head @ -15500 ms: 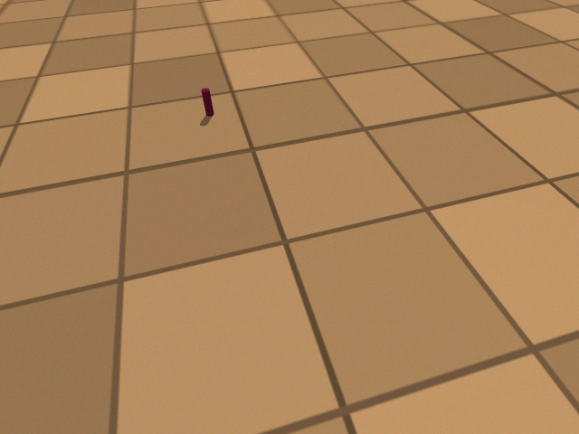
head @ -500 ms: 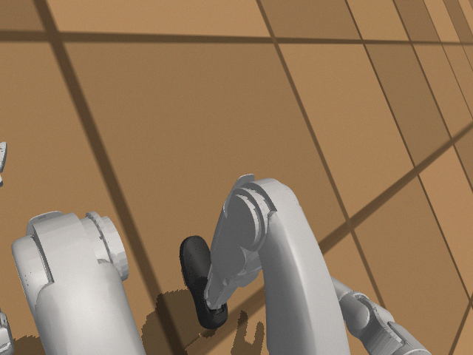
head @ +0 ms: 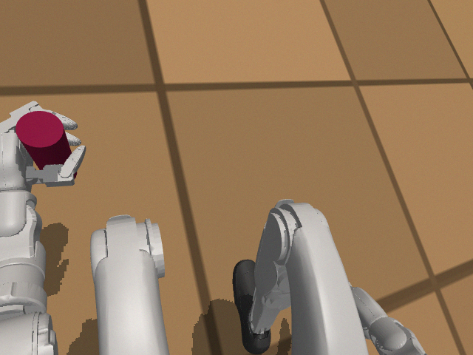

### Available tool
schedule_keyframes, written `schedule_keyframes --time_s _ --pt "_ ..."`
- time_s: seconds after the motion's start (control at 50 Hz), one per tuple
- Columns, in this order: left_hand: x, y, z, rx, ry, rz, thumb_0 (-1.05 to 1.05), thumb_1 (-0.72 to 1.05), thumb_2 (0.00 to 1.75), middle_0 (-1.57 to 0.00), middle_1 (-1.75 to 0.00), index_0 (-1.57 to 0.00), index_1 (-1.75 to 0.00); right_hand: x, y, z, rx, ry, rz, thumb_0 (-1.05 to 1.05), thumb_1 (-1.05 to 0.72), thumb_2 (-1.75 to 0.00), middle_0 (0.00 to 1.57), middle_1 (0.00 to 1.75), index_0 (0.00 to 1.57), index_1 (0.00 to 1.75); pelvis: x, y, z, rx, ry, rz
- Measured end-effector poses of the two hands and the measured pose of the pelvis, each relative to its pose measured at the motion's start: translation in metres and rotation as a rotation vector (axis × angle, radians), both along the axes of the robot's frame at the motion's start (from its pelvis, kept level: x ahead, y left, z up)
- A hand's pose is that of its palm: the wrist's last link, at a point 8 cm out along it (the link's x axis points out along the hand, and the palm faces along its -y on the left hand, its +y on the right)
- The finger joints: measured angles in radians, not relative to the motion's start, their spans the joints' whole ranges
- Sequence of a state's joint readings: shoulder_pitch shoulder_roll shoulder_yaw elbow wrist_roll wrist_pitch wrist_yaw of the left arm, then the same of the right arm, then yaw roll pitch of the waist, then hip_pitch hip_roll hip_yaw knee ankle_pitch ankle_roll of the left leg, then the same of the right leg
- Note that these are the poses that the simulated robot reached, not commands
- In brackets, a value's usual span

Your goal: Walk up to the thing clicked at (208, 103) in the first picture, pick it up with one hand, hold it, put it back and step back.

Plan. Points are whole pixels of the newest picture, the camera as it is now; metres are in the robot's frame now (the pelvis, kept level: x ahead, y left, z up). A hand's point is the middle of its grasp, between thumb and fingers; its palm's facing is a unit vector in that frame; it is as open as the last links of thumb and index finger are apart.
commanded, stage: settle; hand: left
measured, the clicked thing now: (52, 154) +0.42 +0.28 -0.09
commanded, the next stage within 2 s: lift in 0.88 s
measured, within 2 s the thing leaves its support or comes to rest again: neither
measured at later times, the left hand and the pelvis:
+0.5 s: hand (61, 127) +0.43 +0.25 +0.00, palm faces +0.16 -0.99 -0.04, open 6.8 cm; pelvis +0.01 -0.01 +0.03, yaw +5 degrees
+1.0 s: hand (58, 116) +0.43 +0.25 +0.03, palm faces +0.18 -0.98 -0.03, open 6.8 cm; pelvis +0.01 -0.01 +0.05, yaw +7 degrees
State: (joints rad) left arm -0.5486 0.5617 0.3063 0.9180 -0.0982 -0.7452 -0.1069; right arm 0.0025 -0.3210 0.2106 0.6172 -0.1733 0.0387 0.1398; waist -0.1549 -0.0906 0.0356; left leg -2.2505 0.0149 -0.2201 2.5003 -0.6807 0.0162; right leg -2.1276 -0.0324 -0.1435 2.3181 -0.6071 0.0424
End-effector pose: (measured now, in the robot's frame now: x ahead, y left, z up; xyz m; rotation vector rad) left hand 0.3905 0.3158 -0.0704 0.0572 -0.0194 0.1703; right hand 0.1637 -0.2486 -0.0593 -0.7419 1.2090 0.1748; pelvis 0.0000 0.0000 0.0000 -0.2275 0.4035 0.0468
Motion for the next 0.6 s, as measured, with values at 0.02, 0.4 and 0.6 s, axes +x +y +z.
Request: schedule_keyframes --time_s 0.02,0.4,0.6 --pt "0.0 0.0 0.004 0.0 0.004 0.001 0.01 0.0 1.1 -0.93 -1.05 -0.92 -1.05 0.001 0.0 -0.002 0.01 -0.003 -0.012 0.0 -0.88 -0.89 0.2 0.3 0.21 0.3 0.001 -0.001 0.001 0.005 0.008 0.002" --pt "0.008 -0.012 0.059 -0.006 0.038 -0.008 0.01 -0.01 1.11 -0.94 -1.04 -0.92 -1.04 0.01 -0.014 -0.016 0.107 -0.033 -0.169 0.0 -0.89 -0.89 0.2 0.3 0.2 0.3 0.012 -0.012 0.022 0.084 0.113 0.031" --pt "0.008 -0.015 0.076 -0.023 0.045 0.002 0.01 -0.01 1.11 -0.94 -1.04 -0.92 -1.04 0.011 -0.018 -0.007 0.111 -0.051 -0.199 0.0 -0.89 -0.89 0.2 0.3 0.2 0.3 0.014 -0.014 0.035 0.1 0.137 0.038"
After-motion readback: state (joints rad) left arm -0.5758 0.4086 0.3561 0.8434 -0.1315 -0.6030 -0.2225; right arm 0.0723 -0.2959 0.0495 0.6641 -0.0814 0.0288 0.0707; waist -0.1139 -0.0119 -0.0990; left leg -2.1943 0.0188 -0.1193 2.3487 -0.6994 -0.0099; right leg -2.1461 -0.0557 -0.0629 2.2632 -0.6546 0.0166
